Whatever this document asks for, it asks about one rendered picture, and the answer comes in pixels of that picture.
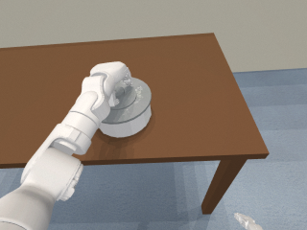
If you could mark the knob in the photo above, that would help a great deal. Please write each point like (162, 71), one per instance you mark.
(120, 92)

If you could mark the lid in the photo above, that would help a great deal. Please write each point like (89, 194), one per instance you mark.
(137, 99)

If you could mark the robot left upper arm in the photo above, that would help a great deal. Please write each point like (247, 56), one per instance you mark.
(30, 207)

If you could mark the right robot hand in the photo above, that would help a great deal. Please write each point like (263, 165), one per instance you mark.
(247, 222)

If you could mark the left robot forearm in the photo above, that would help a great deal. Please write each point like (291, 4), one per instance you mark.
(75, 132)

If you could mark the pot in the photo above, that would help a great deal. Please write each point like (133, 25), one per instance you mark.
(128, 128)

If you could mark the table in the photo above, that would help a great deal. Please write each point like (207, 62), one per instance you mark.
(198, 110)

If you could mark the left robot hand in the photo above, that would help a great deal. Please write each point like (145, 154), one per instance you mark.
(119, 71)

